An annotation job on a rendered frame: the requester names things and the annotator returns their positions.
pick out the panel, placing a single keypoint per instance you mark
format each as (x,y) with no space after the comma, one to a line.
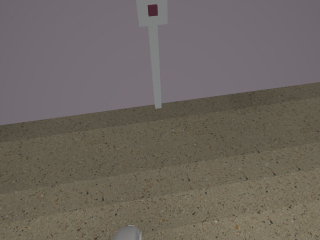
(152,22)

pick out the robot left thigh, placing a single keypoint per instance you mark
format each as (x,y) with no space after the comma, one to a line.
(128,233)

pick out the button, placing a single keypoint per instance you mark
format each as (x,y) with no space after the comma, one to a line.
(152,10)

